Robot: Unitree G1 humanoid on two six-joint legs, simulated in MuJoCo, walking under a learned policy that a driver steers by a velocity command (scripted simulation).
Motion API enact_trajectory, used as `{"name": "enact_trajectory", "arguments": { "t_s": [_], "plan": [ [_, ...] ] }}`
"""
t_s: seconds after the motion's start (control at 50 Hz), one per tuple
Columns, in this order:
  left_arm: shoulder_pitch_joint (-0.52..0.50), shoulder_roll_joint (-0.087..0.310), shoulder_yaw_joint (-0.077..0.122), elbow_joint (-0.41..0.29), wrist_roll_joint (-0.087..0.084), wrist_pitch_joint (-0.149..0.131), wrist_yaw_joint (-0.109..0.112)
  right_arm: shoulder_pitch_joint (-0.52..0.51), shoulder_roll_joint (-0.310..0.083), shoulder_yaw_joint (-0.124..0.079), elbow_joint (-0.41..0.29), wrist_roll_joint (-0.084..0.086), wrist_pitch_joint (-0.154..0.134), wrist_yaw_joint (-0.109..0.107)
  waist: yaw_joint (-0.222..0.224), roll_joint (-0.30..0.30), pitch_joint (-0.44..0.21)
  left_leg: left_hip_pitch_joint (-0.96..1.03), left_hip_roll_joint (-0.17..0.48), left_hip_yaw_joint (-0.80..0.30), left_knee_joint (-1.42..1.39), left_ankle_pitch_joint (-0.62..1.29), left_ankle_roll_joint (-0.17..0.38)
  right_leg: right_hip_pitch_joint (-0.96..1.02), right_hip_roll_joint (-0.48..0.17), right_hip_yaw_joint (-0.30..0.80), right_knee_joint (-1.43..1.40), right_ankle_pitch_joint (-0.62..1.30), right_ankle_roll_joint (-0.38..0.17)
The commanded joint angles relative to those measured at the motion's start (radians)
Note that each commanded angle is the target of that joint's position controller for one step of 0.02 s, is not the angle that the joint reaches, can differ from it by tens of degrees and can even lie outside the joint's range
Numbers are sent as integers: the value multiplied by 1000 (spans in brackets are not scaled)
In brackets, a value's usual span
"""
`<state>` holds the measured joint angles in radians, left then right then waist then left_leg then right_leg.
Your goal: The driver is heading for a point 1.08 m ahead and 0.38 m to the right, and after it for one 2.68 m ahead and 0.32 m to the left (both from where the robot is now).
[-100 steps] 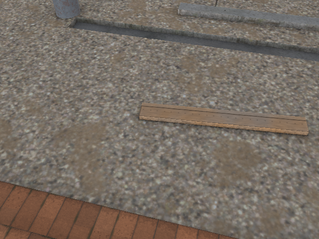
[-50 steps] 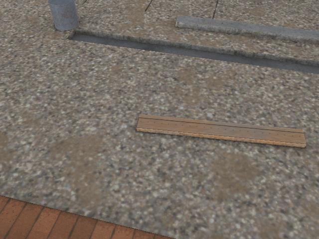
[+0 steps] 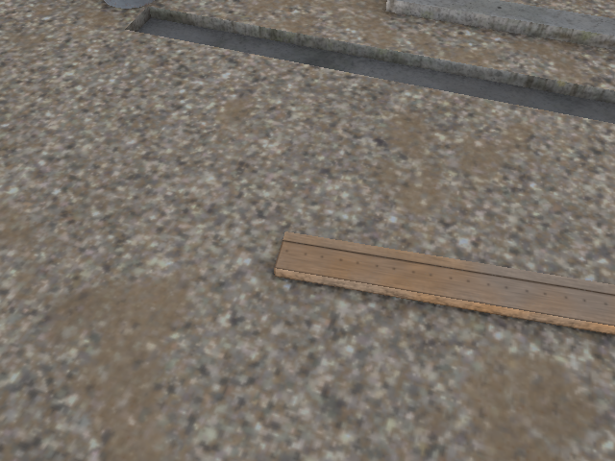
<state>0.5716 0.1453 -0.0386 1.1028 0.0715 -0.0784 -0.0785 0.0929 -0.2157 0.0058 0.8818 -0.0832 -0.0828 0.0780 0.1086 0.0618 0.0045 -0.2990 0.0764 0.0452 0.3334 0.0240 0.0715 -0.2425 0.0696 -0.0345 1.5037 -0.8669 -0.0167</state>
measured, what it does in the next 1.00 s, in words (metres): goes down: right foot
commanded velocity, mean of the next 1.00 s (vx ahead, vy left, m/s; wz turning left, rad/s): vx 0.06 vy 0.00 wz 0.00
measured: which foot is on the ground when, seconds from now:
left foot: down 0.00-1.00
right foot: up 0.00-0.22, down 0.24-1.00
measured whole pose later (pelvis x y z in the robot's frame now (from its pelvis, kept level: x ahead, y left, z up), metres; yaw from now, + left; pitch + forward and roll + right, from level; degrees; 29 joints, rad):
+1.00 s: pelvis +0.12 +0.00 -0.02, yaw +1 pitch +0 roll -2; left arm 0.09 0.28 0.04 0.93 0.00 -0.06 -0.07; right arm 0.19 -0.26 -0.08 0.97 -0.02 -0.02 0.07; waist -0.03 0.02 0.07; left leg -0.20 0.06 0.10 0.57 -0.37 0.01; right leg -0.21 0.01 -0.04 0.51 -0.30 0.00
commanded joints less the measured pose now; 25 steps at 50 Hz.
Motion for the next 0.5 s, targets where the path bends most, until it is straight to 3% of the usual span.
{"name": "enact_trajectory", "arguments": {
  "t_s": [0.02, 0.04, 0.06, 0.08, 0.1, 0.12, 0.14, 0.16, 0.18, 0.22, 0.24, 0.26, 0.28, 0.3, 0.32, 0.34, 0.36, 0.38, 0.4, 0.44, 0.5],
  "plan": [
    [-146, 151, 38, -172, -56, -7, -41, 617, -224, -90, 124, -42, 33, -9, -327, -16, -330, 1111, 381, -279, 338, 1106, 332, -916, -60, 60, 492, -67, 60],
    [-188, 115, 24, -222, -53, -16, -24, 419, -212, -81, 82, -30, 33, -5, -231, -59, -205, 767, 391, -274, 229, 761, 290, -843, -149, 79, 363, 38, 34],
    [-205, 103, 26, -248, -43, -14, -2, 205, -132, -42, 40, 24, 23, 10, -112, -50, -61, 363, 338, -259, 129, 460, 252, -698, -186, 118, 195, 129, 27],
    [-179, 80, 23, -202, -7, -14, 19, 166, -34, -13, 37, 19, -5, -11, -70, -94, 46, 38, 236, -122, 49, 419, 214, -491, -237, 141, -101, 394, -3],
    [-70, 60, 31, -141, 5, -6, 18, 171, -24, -9, 34, 22, -33, -16, -26, -22, 97, -186, 157, -38, -2, 377, 223, -288, -211, 78, -231, 597, -6],
    [14, 58, 36, -96, 21, 8, 5, 161, -5, -3, 53, 25, -49, -14, -2, -45, 102, -288, 125, -23, 22, 248, 222, -223, -218, 70, -380, 789, 10],
    [24, 44, 39, -90, 30, 21, -8, 165, -57, -12, 62, 16, -53, -4, 5, -35, 73, -373, 92, -16, 54, 165, 209, -125, -196, 21, -412, 873, 21],
    [38, 55, 44, -97, 25, 15, -10, 109, -115, -23, 37, 10, -57, 5, 33, -15, 13, -441, 103, -36, 86, 211, 207, -7, -173, 12, -411, 861, 37],
    [130, 54, 46, -76, 16, 3, -16, 73, -150, -33, 19, -13, -56, 6, 57, -13, -6, -509, 100, -38, 192, 228, 200, 87, -141, 9, -316, 941, 41],
    [186, 117, 86, -89, -7, -18, 7, -20, -97, -4, 1, 17, -56, 20, 117, -32, -29, -519, 113, -33, 310, 278, 141, 214, -120, -4, -416, 881, 81],
    [154, 150, 100, -105, -17, -28, 16, -75, -104, 1, -15, 49, -52, 28, 132, -34, -38, -465, 95, -27, 373, 243, 90, 250, -107, -15, -543, 834, 89],
    [50, 191, 104, -139, -42, -36, 23, -39, -115, -8, -15, 89, -42, 37, 90, -105, -21, -340, 59, -6, 457, 174, 39, 178, -120, 7, -784, 1001, 64],
    [-233, 268, 84, -224, -86, -48, 12, 212, -148, -56, -12, 110, -15, 19, -169, -304, -55, -167, -54, 81, 507, -259, -49, -21, -223, 258, -964, 1185, -95],
    [-393, 244, 74, -261, -87, -56, -11, 290, -197, -71, 13, 119, 0, -9, -207, -254, -39, -86, -68, 81, 487, -348, -75, -118, -236, 276, -966, 1116, -147],
    [-445, 224, 68, -271, -90, -65, -16, 261, -177, -72, 2, 97, 12, -27, -210, -158, -69, -23, -47, 76, 451, -234, -69, -124, -205, 221, -949, 1074, -117],
    [-416, 234, 82, -257, -87, -65, -4, 194, -153, -72, -13, 84, 15, -34, -184, -53, -78, 44, -24, 55, 402, -69, -29, -132, -149, 136, -953, 1056, -64],
    [-422, 248, 79, -249, -112, -60, -9, 208, -111, -63, -17, 92, 13, -37, -206, -116, -127, 78, -11, 50, 351, -77, -67, -79, -141, 126, -916, 1059, -39],
    [-403, 232, 80, -231, -112, -50, -14, 236, -110, -66, 9, 96, 22, -31, -197, -88, -62, 62, -19, 52, 307, -50, -89, -76, -147, 132, -922, 1029, -32],
    [-381, 242, 88, -222, -107, -41, -11, 202, -139, -71, 0, 92, 29, -22, -160, -58, -62, 79, -27, 46, 299, 12, -83, -53, -126, 87, -917, 1013, -10],
    [-358, 240, 95, -209, -93, -27, -10, 148, -166, -90, -7, 77, 29, -18, -137, -67, -80, 110, -23, 49, 280, 100, -76, -14, -101, 52, -899, 1020, 1],
    [-397, 211, 96, -217, -85, -13, -10, 109, -140, -91, -11, 79, 29, -19, -125, -58, -85, 144, -22, 51, 265, 138, -91, -10, -106, 48, -918, 1075, -3]
  ]
}}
